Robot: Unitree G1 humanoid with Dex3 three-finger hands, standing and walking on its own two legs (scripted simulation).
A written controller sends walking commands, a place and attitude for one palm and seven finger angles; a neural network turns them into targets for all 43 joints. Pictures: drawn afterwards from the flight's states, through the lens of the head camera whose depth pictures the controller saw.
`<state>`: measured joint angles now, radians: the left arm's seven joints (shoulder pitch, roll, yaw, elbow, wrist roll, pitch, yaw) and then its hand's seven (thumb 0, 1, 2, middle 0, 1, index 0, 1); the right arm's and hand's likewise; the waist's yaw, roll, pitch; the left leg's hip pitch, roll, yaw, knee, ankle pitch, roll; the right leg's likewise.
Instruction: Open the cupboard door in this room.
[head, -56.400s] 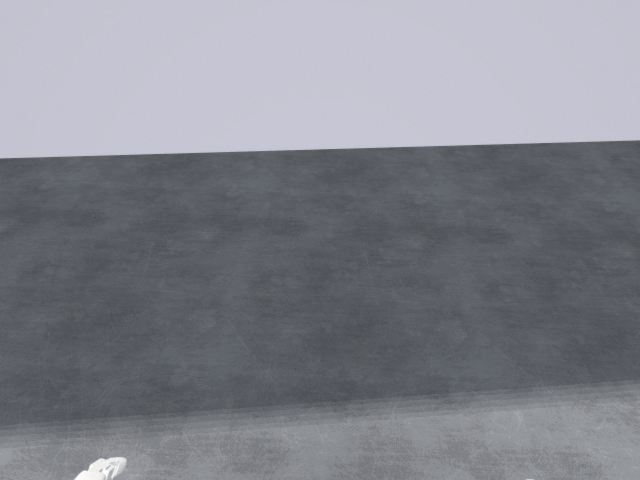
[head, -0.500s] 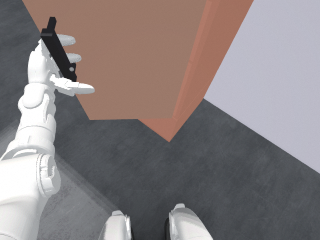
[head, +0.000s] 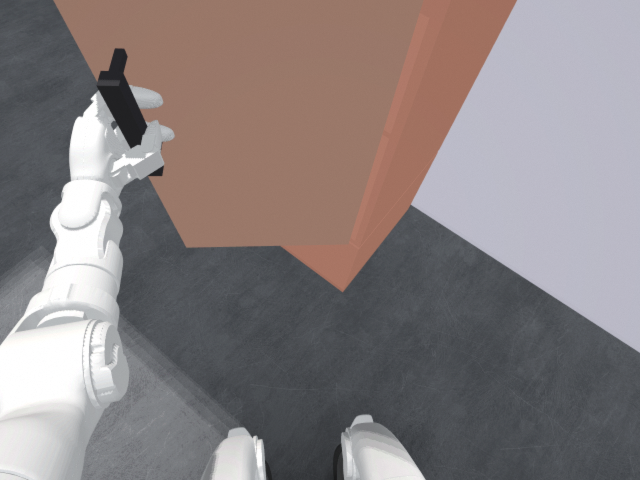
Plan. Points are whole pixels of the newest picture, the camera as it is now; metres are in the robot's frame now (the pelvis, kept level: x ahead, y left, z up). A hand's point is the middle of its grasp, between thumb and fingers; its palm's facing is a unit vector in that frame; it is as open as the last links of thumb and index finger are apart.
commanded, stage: close the thumb around the handle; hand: left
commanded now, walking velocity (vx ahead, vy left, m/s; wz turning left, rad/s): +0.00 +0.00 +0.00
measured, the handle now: (138, 118) +0.55 +0.19 +0.07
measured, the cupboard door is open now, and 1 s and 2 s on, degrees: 41 76 86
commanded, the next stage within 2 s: pull the door open along its arc in 0.04 s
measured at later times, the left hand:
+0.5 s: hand (155, 184) +0.45 +0.16 +0.07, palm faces -0.03 -1.00 -0.01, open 5.8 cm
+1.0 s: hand (227, 286) +0.32 +0.08 +0.07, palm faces +0.37 -0.93 +0.00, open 6.2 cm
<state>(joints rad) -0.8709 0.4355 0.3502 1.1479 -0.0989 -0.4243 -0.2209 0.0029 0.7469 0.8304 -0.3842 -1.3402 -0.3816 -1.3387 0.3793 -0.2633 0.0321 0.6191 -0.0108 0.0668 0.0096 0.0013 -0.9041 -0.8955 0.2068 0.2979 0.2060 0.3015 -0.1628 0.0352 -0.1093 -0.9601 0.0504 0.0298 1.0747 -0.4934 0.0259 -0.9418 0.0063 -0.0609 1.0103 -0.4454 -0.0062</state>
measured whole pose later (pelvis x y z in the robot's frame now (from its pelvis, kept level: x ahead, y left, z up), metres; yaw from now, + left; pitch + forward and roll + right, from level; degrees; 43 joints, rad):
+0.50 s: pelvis +0.01 +0.00 +0.01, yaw -1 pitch +19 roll -2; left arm -0.55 0.33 0.31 0.84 -0.18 -0.40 -0.22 0.00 0.72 0.74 -0.36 -1.35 -0.35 -1.35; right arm 0.40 -0.26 0.01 0.58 0.01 0.08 0.02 0.00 -0.90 -0.90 0.21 0.30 0.21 0.30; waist -0.13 0.04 -0.13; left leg -0.84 0.06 0.06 0.99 -0.48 0.02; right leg -0.85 0.02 -0.03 0.95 -0.43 -0.01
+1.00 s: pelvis +0.02 -0.03 +0.02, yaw +2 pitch +12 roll +1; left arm 0.05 -0.06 -0.10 0.22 0.04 -0.31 0.45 0.02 0.67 0.73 -0.35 -1.30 -0.35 -1.32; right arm 0.19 -0.17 0.01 0.52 -0.06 0.04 0.04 0.01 -0.90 -0.90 0.21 0.30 0.20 0.30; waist -0.01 0.02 -0.14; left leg -0.67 0.03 0.02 0.94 -0.47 -0.02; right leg -0.68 0.00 -0.07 0.95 -0.48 -0.04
